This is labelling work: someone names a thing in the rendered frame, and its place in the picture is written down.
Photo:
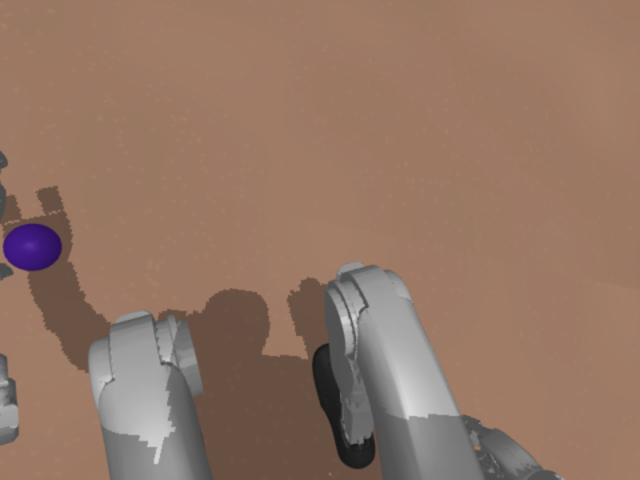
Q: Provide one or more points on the right robot hand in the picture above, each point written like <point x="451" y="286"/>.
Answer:
<point x="500" y="457"/>

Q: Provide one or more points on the left robot arm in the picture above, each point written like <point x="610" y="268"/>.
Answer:
<point x="9" y="427"/>

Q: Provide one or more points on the right robot foot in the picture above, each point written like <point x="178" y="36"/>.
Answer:
<point x="354" y="456"/>

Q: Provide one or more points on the ball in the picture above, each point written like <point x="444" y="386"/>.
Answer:
<point x="32" y="247"/>

